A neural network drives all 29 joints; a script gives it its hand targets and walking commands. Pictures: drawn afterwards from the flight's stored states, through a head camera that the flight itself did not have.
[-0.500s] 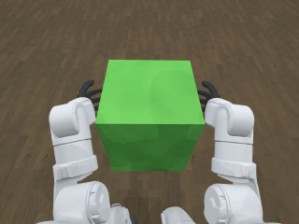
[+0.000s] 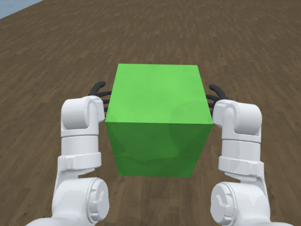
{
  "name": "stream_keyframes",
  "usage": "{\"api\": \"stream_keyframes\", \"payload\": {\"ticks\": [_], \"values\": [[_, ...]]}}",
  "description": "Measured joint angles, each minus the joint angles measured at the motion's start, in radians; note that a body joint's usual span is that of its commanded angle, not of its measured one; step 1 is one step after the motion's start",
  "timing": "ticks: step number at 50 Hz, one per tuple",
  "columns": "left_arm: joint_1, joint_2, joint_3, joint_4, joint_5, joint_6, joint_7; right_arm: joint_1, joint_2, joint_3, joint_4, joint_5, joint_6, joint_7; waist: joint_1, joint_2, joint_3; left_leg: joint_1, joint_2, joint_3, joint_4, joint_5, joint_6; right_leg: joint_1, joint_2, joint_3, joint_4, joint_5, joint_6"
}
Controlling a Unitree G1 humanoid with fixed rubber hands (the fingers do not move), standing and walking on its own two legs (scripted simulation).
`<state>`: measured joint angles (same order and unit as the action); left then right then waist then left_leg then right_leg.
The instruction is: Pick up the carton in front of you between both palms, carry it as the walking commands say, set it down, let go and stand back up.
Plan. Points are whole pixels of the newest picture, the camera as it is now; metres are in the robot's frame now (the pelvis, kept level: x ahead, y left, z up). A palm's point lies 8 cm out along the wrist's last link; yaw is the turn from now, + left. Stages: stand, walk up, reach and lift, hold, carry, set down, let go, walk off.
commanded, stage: carry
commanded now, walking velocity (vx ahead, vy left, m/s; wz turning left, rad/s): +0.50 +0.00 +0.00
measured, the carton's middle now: (156, 123) +0.37 -0.01 +0.10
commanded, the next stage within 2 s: none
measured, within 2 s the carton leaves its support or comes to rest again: neither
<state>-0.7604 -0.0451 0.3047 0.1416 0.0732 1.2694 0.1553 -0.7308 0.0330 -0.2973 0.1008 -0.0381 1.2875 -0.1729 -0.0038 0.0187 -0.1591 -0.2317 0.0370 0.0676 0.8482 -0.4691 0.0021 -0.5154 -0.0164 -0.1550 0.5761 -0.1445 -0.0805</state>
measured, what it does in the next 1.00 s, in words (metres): walks ahead: left foot, then right foot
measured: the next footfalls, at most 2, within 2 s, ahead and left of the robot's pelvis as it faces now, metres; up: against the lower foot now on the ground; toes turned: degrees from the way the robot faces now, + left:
left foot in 0.46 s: +0.41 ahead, +0.12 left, +0.00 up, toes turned +9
right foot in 0.94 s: +0.74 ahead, -0.12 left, +0.00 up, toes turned -12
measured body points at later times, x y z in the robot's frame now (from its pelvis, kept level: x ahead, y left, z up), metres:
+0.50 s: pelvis +0.28 +0.03 +0.01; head +0.29 +0.03 +0.46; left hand +0.58 +0.18 +0.10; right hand +0.58 -0.13 +0.11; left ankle +0.37 +0.11 -0.72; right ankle +0.11 -0.08 -0.68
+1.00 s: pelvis +0.60 -0.02 +0.00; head +0.56 -0.04 +0.45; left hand +0.85 +0.13 +0.09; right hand +0.85 -0.18 +0.09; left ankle +0.40 +0.10 -0.67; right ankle +0.70 -0.11 -0.72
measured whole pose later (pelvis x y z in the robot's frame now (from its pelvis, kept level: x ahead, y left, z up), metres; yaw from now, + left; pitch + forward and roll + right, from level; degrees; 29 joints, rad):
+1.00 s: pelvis +0.60 -0.02 +0.00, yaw +1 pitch +3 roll -1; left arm -0.09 -0.13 0.07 -0.36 0.08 1.23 0.12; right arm -0.08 0.13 -0.09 -0.40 -0.07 1.26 -0.13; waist 0.01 0.04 -0.17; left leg -0.12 0.09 0.08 0.86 -0.47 -0.03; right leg -0.49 -0.06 -0.23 0.57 -0.14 -0.08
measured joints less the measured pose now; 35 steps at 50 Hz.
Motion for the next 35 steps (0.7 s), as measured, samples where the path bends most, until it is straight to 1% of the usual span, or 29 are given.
{"api": "stream_keyframes", "payload": {"ticks": [1,2,3,4,6,10,13,16,20,22,23,24,25,26,27,28,29,31,35], "values": [[0.012,-0.010,0.000,0.014,0.007,-0.009,0.001,0.009,-0.002,-0.005,0.014,0.002,-0.004,0.000,0.007,0.000,0.012,-0.067,-0.011,-0.022,0.136,0.005,0.005,0.011,0.000,0.001,0.008,-0.019,-0.005],[0.032,-0.018,0.002,0.018,0.011,-0.016,0.001,0.020,0.002,-0.007,0.025,0.000,-0.008,0.000,0.010,-0.001,0.024,-0.131,-0.019,-0.033,0.238,0.024,0.012,0.029,0.000,0.002,-0.003,-0.027,-0.007],[0.058,-0.025,0.005,0.012,0.011,-0.021,0.000,0.031,0.010,-0.008,0.032,-0.005,-0.013,0.000,0.011,-0.001,0.036,-0.189,-0.019,-0.035,0.297,0.054,0.017,0.052,-0.001,0.004,-0.025,-0.026,-0.002],[0.084,-0.032,0.008,-0.001,0.010,-0.028,0.000,0.043,0.019,-0.007,0.032,-0.011,-0.020,0.000,0.012,0.001,0.049,-0.240,-0.012,-0.033,0.318,0.089,0.017,0.077,0.001,0.006,-0.053,-0.024,-0.001],[0.127,-0.045,0.015,-0.037,0.005,-0.049,0.000,0.066,0.036,-0.002,0.017,-0.018,-0.041,0.000,0.011,0.003,0.078,-0.325,0.011,-0.030,0.295,0.157,0.007,0.127,0.005,0.009,-0.112,-0.019,-0.001],[0.193,-0.068,0.019,-0.115,-0.004,-0.108,-0.003,0.124,0.059,0.018,-0.051,-0.015,-0.101,0.004,0.007,0.005,0.116,-0.431,0.054,-0.029,0.142,0.243,-0.026,0.222,0.014,0.016,-0.223,-0.015,0.001],[0.246,-0.085,0.007,-0.172,-0.006,-0.142,-0.019,0.181,0.073,0.036,-0.110,-0.015,-0.136,0.011,0.003,0.005,0.121,-0.449,0.064,-0.015,-0.016,0.295,-0.037,0.294,0.014,0.022,-0.291,-0.026,0.011],[0.314,-0.104,-0.016,-0.239,-0.001,-0.161,-0.026,0.253,0.086,0.058,-0.180,-0.013,-0.156,0.019,-0.002,0.006,0.112,-0.426,0.055,0.010,-0.158,0.351,-0.031,0.368,0.011,0.027,-0.333,-0.060,0.029],[0.422,-0.132,-0.058,-0.355,0.003,-0.162,-0.031,0.370,0.109,0.083,-0.302,-0.007,-0.160,0.029,-0.003,0.002,0.084,-0.333,0.021,0.062,-0.355,0.430,-0.012,0.465,0.006,0.028,-0.337,-0.147,0.059],[0.474,-0.115,-0.094,-0.406,-0.003,-0.149,-0.036,0.422,0.128,0.100,-0.354,-0.013,-0.157,0.031,0.003,-0.006,0.067,-0.246,0.001,0.109,-0.458,0.452,0.005,0.489,-0.002,0.038,-0.258,-0.230,0.077],[0.494,-0.105,-0.104,-0.424,-0.007,-0.143,-0.038,0.446,0.129,0.120,-0.367,-0.018,-0.158,0.032,0.005,-0.021,0.056,-0.221,-0.010,0.124,-0.459,0.441,0.046,0.468,-0.017,0.044,-0.161,-0.284,0.085],[0.513,-0.100,-0.108,-0.434,-0.011,-0.139,-0.039,0.465,0.123,0.145,-0.368,-0.022,-0.161,0.033,0.005,-0.043,0.050,-0.221,-0.020,0.137,-0.416,0.404,0.074,0.414,-0.040,0.055,-0.012,-0.291,0.089],[0.537,-0.099,-0.111,-0.444,-0.011,-0.134,-0.039,0.482,0.118,0.164,-0.367,-0.025,-0.158,0.035,0.004,-0.049,0.047,-0.217,-0.019,0.142,-0.385,0.363,0.085,0.343,-0.042,0.079,0.155,-0.301,0.091],[0.563,-0.095,-0.123,-0.452,-0.010,-0.125,-0.039,0.501,0.113,0.179,-0.369,-0.027,-0.149,0.037,0.005,-0.045,0.045,-0.202,-0.015,0.143,-0.376,0.334,0.086,0.271,-0.034,0.097,0.305,-0.309,0.088],[0.587,-0.090,-0.139,-0.460,-0.007,-0.115,-0.039,0.524,0.108,0.191,-0.376,-0.029,-0.139,0.039,0.005,-0.040,0.045,-0.177,-0.011,0.142,-0.385,0.316,0.080,0.203,-0.030,0.103,0.417,-0.302,0.084],[0.608,-0.087,-0.155,-0.468,-0.005,-0.105,-0.039,0.550,0.104,0.200,-0.389,-0.029,-0.129,0.040,0.005,-0.036,0.044,-0.149,-0.008,0.141,-0.405,0.311,0.067,0.144,-0.033,0.100,0.482,-0.281,0.083],[0.627,-0.085,-0.171,-0.477,-0.003,-0.096,-0.039,0.577,0.101,0.208,-0.406,-0.028,-0.121,0.041,0.004,-0.034,0.042,-0.120,-0.008,0.138,-0.428,0.306,0.063,0.093,-0.043,0.095,0.504,-0.253,0.086],[0.660,-0.083,-0.199,-0.504,-0.001,-0.084,-0.039,0.626,0.096,0.221,-0.447,-0.025,-0.111,0.042,-0.001,-0.032,0.039,-0.059,-0.010,0.131,-0.478,0.297,0.063,0.013,-0.064,0.087,0.469,-0.193,0.095],[0.704,-0.082,-0.235,-0.567,0.002,-0.068,-0.038,0.687,0.094,0.233,-0.523,-0.016,-0.100,0.042,-0.013,-0.032,0.020,0.058,-0.014,0.118,-0.566,0.274,0.053,-0.090,-0.101,0.077,0.293,-0.065,0.119]]}}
